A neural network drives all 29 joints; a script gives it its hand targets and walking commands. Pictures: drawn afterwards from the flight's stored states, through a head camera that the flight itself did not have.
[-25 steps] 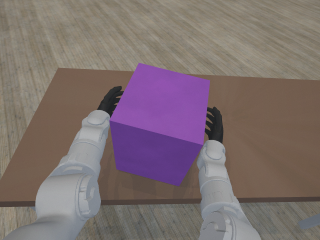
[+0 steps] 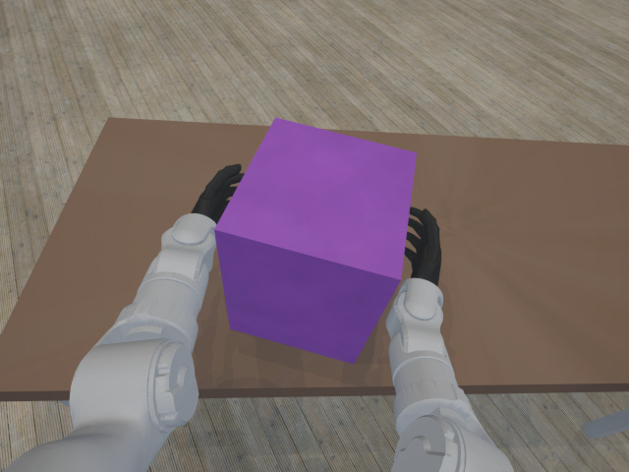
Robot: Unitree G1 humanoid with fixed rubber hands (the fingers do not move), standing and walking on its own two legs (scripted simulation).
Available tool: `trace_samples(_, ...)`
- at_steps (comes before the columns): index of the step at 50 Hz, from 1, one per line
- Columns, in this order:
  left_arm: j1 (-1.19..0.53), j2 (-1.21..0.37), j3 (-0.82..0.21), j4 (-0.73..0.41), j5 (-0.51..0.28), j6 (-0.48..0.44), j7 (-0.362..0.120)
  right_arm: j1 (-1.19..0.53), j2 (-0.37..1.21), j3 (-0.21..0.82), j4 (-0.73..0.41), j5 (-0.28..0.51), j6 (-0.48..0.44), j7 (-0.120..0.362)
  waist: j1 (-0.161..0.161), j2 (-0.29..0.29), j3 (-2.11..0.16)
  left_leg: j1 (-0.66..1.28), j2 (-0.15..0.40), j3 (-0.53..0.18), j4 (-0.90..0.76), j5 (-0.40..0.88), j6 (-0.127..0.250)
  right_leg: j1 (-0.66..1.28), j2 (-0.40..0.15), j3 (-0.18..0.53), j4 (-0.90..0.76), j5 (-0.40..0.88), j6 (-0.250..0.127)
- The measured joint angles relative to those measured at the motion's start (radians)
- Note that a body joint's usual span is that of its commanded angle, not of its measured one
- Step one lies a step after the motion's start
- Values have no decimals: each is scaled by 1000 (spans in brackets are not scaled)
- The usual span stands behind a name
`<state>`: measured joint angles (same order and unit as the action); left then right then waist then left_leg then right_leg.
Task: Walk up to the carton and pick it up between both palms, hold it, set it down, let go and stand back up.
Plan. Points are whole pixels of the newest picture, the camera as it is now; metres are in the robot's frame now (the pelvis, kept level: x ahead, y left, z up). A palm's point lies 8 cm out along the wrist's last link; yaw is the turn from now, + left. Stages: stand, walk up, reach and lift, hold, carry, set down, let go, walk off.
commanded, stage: set down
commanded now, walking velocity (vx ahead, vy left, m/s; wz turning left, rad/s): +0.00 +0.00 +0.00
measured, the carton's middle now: (316, 247) +0.43 -0.03 +0.02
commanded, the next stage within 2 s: none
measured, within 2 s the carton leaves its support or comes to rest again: neither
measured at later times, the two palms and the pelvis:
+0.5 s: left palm (207, 219) +0.45 +0.12 +0.07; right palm (420, 272) +0.36 -0.16 +0.05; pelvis +0.00 +0.00 +0.00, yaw +0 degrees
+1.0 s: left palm (204, 218) +0.45 +0.12 +0.07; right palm (416, 288) +0.35 -0.17 +0.02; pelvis -0.01 +0.00 +0.00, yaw +0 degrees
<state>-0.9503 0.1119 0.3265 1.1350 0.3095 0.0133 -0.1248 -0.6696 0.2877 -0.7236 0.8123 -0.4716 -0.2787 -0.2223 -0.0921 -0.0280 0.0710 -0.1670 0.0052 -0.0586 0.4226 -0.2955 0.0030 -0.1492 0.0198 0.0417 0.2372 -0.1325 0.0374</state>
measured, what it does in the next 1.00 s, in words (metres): stands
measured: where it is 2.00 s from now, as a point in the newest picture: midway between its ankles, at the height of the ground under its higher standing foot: outside the picture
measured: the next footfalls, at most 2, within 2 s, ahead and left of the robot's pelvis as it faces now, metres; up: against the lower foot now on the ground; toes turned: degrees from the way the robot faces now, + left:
none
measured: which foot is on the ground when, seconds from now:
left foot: down 0.00-1.00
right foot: down 0.00-1.00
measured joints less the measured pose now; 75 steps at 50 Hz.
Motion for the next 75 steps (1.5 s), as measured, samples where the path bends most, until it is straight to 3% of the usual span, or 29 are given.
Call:
trace_samples(38,2,3,31,8,18,-30,-16,-5,-11,-15,52,-3,-88,10,0,0,0,-14,1,0,0,2,0,-13,0,-2,0,0,0)
trace_samples(44,-1,6,31,8,18,-37,-16,-22,-42,-15,117,-1,-124,9,0,0,0,-23,1,0,0,5,0,-22,0,-3,0,3,0)
trace_samples(47,-7,10,31,8,18,-48,-5,-49,-90,0,229,37,-121,5,0,0,-1,-36,1,0,0,9,0,-38,0,-3,5,6,0)
trace_samples(51,-22,32,13,39,-23,-69,46,-58,-141,79,351,142,-113,-7,0,0,-40,-99,0,0,0,21,0,-111,0,-3,28,7,0)
trace_samples(59,-104,91,-87,202,-198,-151,76,-94,-196,253,364,324,-113,-73,0,0,-120,-286,-3,0,45,37,0,-308,0,-3,96,14,-1)
trace_samples(75,-113,97,-220,288,-303,-199,90,-145,-246,317,439,419,-96,-83,0,0,-186,-361,-6,0,123,36,0,-368,0,-3,140,27,-1)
